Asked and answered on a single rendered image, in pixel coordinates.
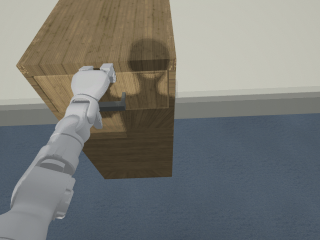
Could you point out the robot left forearm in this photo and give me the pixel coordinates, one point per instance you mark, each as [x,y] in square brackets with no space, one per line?
[62,151]

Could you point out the drawer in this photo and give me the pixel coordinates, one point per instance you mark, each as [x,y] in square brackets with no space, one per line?
[144,89]

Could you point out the cabinet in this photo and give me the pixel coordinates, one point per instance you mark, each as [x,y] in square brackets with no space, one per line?
[134,36]

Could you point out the robot left upper arm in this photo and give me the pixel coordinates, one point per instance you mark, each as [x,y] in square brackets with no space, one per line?
[44,195]

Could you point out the left robot hand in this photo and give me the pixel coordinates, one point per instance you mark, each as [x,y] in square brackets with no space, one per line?
[93,83]

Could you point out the handle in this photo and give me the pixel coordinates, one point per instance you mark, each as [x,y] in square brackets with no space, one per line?
[107,106]

